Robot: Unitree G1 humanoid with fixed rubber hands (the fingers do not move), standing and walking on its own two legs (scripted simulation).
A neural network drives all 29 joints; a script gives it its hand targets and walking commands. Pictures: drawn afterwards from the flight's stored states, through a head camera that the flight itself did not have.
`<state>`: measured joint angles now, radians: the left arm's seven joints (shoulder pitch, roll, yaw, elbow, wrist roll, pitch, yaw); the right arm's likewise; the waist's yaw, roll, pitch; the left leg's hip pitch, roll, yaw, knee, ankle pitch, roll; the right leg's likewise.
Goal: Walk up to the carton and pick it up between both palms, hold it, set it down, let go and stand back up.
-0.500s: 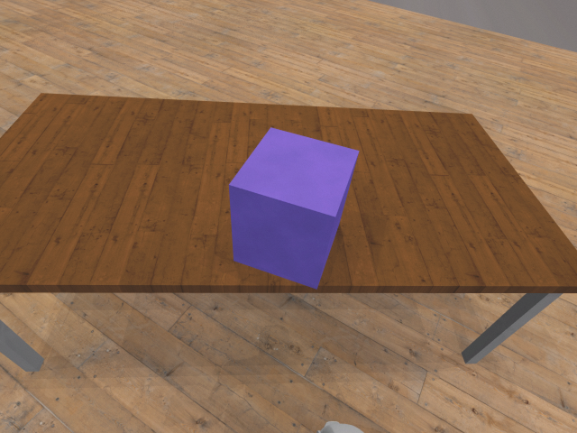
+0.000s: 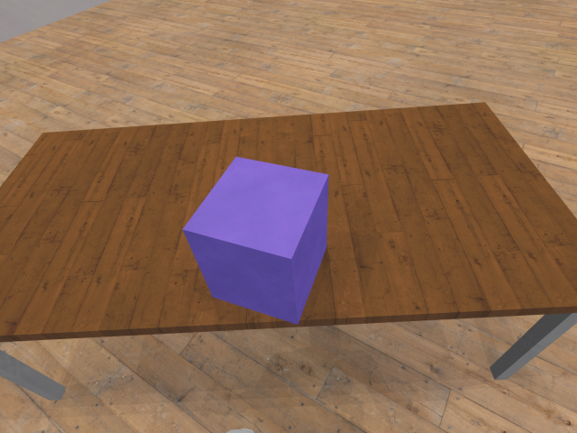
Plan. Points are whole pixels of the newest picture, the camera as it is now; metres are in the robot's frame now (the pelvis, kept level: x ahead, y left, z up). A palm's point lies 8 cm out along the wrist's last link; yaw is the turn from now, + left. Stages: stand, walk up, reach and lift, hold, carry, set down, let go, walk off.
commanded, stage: walk up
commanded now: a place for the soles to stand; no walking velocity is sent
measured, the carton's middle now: (266, 240) +0.51 +0.06 -0.09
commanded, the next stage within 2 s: none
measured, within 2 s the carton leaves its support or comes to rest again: neither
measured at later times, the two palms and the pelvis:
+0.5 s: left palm out of the picture +0.10 +0.39 -0.13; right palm out of the picture +0.12 -0.26 -0.07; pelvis +0.04 +0.07 -0.01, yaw +1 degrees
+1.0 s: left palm out of the picture +0.11 +0.36 -0.10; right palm out of the picture +0.15 -0.30 -0.11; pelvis +0.06 +0.02 -0.01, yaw +2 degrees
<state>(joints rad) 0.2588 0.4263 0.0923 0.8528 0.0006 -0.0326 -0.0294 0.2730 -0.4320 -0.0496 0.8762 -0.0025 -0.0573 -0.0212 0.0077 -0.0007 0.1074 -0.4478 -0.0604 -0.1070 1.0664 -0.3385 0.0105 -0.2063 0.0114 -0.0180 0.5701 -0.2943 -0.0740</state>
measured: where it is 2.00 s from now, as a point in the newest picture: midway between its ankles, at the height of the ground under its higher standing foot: outside the picture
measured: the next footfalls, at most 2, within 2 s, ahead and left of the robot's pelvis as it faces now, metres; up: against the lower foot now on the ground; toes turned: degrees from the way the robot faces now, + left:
left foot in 0.28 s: +0.17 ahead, +0.18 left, +0.00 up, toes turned -4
right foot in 0.70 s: +0.12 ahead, -0.09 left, +0.00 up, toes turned -1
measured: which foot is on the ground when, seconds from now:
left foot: up 0.00-0.26, down 0.28-0.72, up 0.74-1.00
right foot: down 0.00-0.30, up 0.32-0.68, down 0.70-1.00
